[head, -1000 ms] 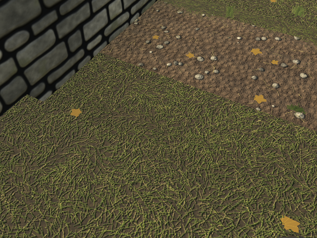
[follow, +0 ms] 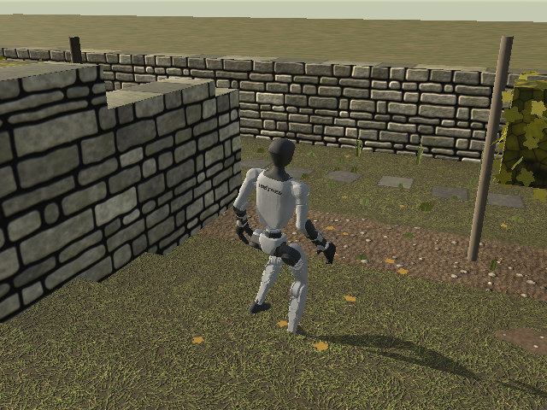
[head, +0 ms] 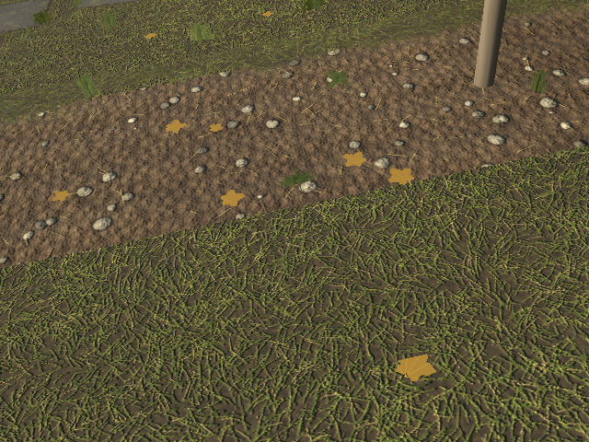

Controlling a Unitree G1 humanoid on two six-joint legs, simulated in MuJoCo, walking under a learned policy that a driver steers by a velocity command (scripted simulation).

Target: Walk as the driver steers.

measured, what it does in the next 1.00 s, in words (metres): walks ahead: left foot, then right foot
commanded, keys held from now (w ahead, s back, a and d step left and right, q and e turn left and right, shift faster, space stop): e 0.10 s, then no key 0.90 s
